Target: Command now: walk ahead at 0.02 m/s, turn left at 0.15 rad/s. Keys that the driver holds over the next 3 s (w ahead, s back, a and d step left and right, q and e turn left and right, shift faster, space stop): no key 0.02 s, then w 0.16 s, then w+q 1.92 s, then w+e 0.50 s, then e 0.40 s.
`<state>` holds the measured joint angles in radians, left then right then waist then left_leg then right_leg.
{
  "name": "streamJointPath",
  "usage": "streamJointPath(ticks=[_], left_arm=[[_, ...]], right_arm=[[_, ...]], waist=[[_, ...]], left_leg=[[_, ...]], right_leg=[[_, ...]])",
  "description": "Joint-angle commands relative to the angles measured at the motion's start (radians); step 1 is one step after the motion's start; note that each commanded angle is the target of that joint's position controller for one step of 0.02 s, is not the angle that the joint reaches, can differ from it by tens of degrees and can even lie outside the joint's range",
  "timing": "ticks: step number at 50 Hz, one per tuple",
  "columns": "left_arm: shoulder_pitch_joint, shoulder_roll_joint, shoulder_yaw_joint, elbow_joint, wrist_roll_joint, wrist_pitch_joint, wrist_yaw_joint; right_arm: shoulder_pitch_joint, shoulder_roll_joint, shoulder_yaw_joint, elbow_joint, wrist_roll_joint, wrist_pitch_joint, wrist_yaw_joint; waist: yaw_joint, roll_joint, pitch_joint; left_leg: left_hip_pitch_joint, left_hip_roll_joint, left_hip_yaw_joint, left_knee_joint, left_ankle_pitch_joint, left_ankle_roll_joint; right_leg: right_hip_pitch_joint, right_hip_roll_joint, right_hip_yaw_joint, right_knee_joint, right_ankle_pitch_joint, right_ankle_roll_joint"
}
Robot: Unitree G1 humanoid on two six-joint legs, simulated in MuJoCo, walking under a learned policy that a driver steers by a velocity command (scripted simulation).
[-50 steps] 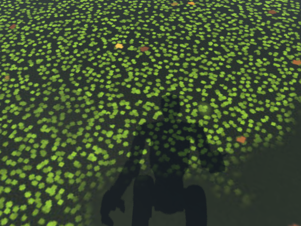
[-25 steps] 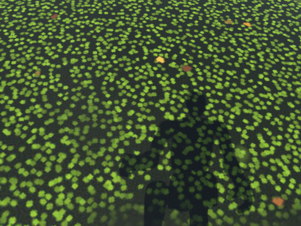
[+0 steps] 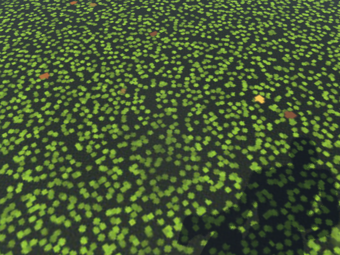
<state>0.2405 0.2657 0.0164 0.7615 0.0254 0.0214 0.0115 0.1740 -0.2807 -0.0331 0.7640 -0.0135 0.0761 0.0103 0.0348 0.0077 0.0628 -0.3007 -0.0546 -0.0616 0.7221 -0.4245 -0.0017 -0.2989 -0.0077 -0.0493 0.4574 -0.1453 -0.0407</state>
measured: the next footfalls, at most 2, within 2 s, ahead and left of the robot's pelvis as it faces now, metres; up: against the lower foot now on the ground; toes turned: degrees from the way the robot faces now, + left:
left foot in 0.04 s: +0.03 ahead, +0.11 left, +0.00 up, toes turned -3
right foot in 0.42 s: +0.15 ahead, -0.11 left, +0.00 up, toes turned +4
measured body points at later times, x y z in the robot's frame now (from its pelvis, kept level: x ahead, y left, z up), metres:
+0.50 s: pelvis +0.10 -0.03 +0.00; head +0.11 -0.04 +0.45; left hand +0.20 +0.26 -0.10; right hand +0.13 -0.30 -0.14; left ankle +0.01 +0.10 -0.69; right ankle +0.11 -0.12 -0.74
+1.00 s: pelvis +0.32 +0.07 -0.02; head +0.36 +0.09 +0.43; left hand +0.24 +0.31 -0.16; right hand +0.58 -0.11 -0.13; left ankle +0.37 +0.13 -0.74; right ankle +0.23 -0.11 -0.63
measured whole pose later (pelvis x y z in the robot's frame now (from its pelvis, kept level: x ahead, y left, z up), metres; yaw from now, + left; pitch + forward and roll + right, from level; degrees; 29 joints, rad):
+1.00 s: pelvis +0.32 +0.07 -0.02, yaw +24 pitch +0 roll +0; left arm 0.34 0.24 0.04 0.87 0.02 -0.05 0.00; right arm 0.11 -0.28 -0.06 0.79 -0.02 -0.01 0.02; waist 0.04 0.00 0.09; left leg -0.40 -0.11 0.07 0.58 -0.20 0.14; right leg -0.28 -0.08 -0.05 1.22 -0.40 -0.01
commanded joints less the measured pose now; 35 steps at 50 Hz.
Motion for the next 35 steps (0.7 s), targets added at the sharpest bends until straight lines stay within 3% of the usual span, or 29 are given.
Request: streamJointPath(ticks=[1,2,3,4,5,7,9,10,14,17,19,20,21,22,23,24,25,26,28,30,35], left_arm=[[-0.018,0.158,0.039,-0.040,-0.009,0.008,-0.005],[0.021,0.139,0.035,-0.028,-0.007,0.007,-0.008],[0.036,0.075,0.020,-0.044,-0.005,0.003,-0.018],[-0.026,0.071,0.016,-0.076,-0.014,0.002,-0.013],[-0.086,0.139,0.038,-0.081,0.000,0.006,-0.013],[-0.017,0.144,0.052,-0.042,-0.002,0.000,-0.029],[0.012,0.127,0.054,-0.010,0.016,-0.015,-0.042],[-0.010,0.114,0.053,-0.014,0.017,-0.022,-0.046],[-0.117,0.076,0.043,-0.048,0.007,-0.036,-0.046],[-0.131,0.082,0.043,-0.061,-0.001,-0.042,-0.038],[-0.033,0.078,0.046,-0.034,-0.010,-0.052,-0.025],[0.057,0.092,0.053,-0.002,-0.007,-0.063,-0.014],[0.167,0.146,0.067,0.018,0.002,-0.077,0.001],[0.268,0.290,0.098,0.021,0.014,-0.081,0.011],[0.246,0.287,0.101,0.032,0.013,-0.074,0.013],[0.166,0.207,0.079,0.014,0.008,-0.076,0.008],[0.100,0.148,0.064,0.000,0.001,-0.082,0.003],[0.067,0.118,0.055,-0.008,0.000,-0.088,0.004],[0.083,0.093,0.048,0.006,0.000,-0.102,0.006],[0.131,0.083,0.047,0.031,-0.003,-0.111,0.000],[0.166,0.066,0.042,0.074,-0.003,-0.118,-0.005]], right_arm=[[0.116,-0.057,-0.005,-0.001,-0.005,-0.019,-0.006],[0.121,-0.068,0.001,0.006,-0.013,-0.031,-0.009],[0.136,-0.109,0.001,0.002,-0.033,-0.045,-0.015],[0.138,-0.222,-0.036,0.014,-0.020,-0.043,-0.016],[0.134,-0.195,-0.034,0.026,-0.030,-0.049,-0.017],[0.084,-0.136,-0.018,0.033,-0.017,-0.065,-0.023],[0.100,-0.112,-0.014,0.048,-0.005,-0.090,-0.028],[0.126,-0.107,-0.014,0.061,-0.001,-0.100,-0.025],[0.199,-0.126,-0.031,0.103,0.001,-0.117,-0.021],[0.209,-0.151,-0.047,0.111,-0.004,-0.119,-0.017],[0.156,-0.161,-0.055,0.096,0.003,-0.119,-0.012],[0.138,-0.145,-0.053,0.090,0.006,-0.120,-0.012],[0.112,-0.095,-0.041,0.072,0.007,-0.129,-0.012],[0.080,-0.003,-0.018,0.018,0.024,-0.137,-0.009],[0.086,-0.080,-0.033,0.019,-0.010,-0.130,-0.009],[0.104,-0.098,-0.042,0.039,-0.018,-0.126,0.001],[0.130,-0.086,-0.043,0.062,-0.016,-0.123,0.014],[0.140,-0.074,-0.043,0.073,-0.015,-0.119,0.024],[0.112,-0.061,-0.040,0.071,-0.024,-0.108,0.038],[0.061,-0.040,-0.035,0.049,-0.020,-0.101,0.047],[-0.117,-0.005,-0.016,-0.025,-0.023,-0.097,0.067]], waist=[[-0.058,-0.160,-0.091],[-0.056,-0.104,-0.099],[-0.046,0.075,-0.117],[-0.075,0.269,-0.024],[-0.096,0.194,0.068],[-0.037,0.152,0.076],[-0.035,0.128,0.030],[-0.045,0.113,0.014],[-0.084,0.128,0.020],[-0.084,0.127,0.020],[-0.017,0.094,0.009],[0.028,0.050,-0.015],[0.083,-0.037,-0.066],[0.126,-0.297,-0.145],[0.081,-0.222,-0.069],[0.024,-0.118,0.016],[-0.013,-0.085,0.049],[-0.028,-0.102,0.043],[-0.021,-0.117,0.022],[-0.015,-0.108,0.007],[-0.003,-0.101,0.041]], left_leg=[[0.203,-0.011,0.072,-0.290,0.146,0.036],[0.280,0.020,0.013,-0.394,0.168,0.060],[0.339,0.213,-0.240,-0.506,-0.033,0.102],[0.141,0.362,-0.460,-0.619,-0.353,0.205],[0.082,0.362,-0.470,-0.657,-0.385,0.238],[0.141,0.289,-0.365,-0.661,-0.239,0.210],[0.221,0.239,-0.271,-0.634,-0.076,0.203],[0.238,0.229,-0.259,-0.624,-0.034,0.208],[0.242,0.231,-0.272,-0.595,0.003,0.240],[0.172,0.240,-0.304,-0.548,0.000,0.248],[0.030,0.212,-0.300,-0.485,0.012,0.215],[-0.079,0.161,-0.277,-0.402,0.016,0.185],[-0.218,0.084,-0.215,-0.238,-0.032,0.143],[-0.381,-0.050,-0.034,0.081,-0.118,0.095],[-0.428,-0.011,-0.038,0.253,-0.118,0.104],[-0.422,0.040,-0.072,0.321,-0.032,0.116],[-0.399,0.067,-0.064,0.327,0.043,0.108],[-0.383,0.084,-0.046,0.325,0.099,0.096],[-0.392,0.094,-0.009,0.371,0.187,0.076],[-0.432,0.099,0.006,0.392,0.238,0.066],[-0.447,0.101,0.076,0.185,0.355,0.044]], right_leg=[[-0.021,-0.191,0.213,-0.121,0.008,-0.125],[-0.084,-0.174,0.202,-0.120,-0.137,-0.071],[-0.176,-0.095,0.125,0.029,-0.321,-0.011],[-0.242,0.048,-0.009,0.169,-0.357,0.016],[-0.253,0.003,0.052,0.312,-0.315,0.015],[-0.296,-0.005,0.061,0.391,-0.237,0.020],[-0.296,-0.010,0.040,0.426,-0.183,0.027],[-0.293,-0.012,0.031,0.417,-0.168,0.033],[-0.266,-0.013,0.021,0.257,-0.163,0.059],[-0.154,0.001,0.020,0.141,-0.205,0.048],[0.074,0.022,0.009,0.002,-0.115,0.031],[0.255,0.032,0.011,-0.053,-0.087,0.030],[0.444,-0.090,0.138,-0.109,-0.180,0.016],[0.554,-0.359,0.500,-0.278,-0.565,-0.048],[0.408,-0.444,0.670,-0.338,-0.691,-0.106],[0.316,-0.403,0.595,-0.339,-0.657,-0.111],[0.266,-0.348,0.475,-0.344,-0.531,-0.092],[0.259,-0.302,0.364,-0.352,-0.401,-0.074],[0.273,-0.249,0.200,-0.338,-0.135,-0.064],[0.300,-0.241,0.112,-0.316,0.064,-0.067],[0.284,-0.220,-0.047,-0.309,0.297,-0.080]])
Over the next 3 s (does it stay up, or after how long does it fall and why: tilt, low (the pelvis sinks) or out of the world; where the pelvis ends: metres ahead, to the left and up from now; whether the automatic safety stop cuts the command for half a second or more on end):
stays up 1.02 0.81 0.00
